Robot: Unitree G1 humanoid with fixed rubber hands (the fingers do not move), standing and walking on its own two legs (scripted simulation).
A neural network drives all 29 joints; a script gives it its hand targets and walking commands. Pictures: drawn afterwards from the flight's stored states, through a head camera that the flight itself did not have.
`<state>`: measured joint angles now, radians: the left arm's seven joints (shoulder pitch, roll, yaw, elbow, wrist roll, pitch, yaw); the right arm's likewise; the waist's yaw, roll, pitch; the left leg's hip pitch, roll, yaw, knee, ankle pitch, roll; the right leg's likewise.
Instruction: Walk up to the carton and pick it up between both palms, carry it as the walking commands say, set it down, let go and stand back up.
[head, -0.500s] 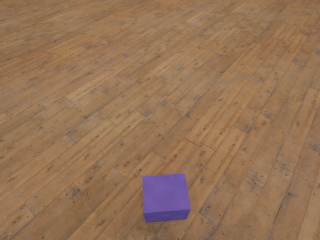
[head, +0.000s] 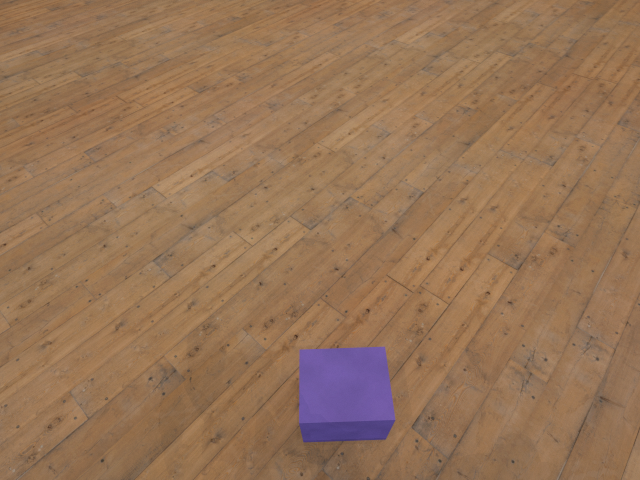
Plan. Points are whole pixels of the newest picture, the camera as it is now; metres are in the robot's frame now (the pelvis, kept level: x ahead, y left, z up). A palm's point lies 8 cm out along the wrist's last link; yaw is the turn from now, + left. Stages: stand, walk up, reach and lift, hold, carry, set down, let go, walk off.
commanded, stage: walk up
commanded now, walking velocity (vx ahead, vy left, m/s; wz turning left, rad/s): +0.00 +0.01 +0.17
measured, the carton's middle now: (343, 395) +0.42 -0.03 -0.67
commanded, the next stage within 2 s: stand in 1.02 s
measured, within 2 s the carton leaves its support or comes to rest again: neither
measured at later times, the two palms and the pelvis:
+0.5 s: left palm out of the picture -0.04 +0.25 -0.15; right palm out of the picture +0.04 -0.23 -0.13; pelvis -0.02 +0.00 +0.00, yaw +3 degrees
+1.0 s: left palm out of the picture -0.03 +0.22 -0.14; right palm out of the picture +0.00 -0.23 -0.14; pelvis +0.00 +0.00 +0.01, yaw +2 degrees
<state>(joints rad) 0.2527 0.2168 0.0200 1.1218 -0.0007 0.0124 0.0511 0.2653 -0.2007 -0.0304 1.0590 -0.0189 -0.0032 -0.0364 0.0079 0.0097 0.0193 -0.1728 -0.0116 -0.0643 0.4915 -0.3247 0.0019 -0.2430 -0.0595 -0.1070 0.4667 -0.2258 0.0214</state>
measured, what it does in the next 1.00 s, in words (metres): stands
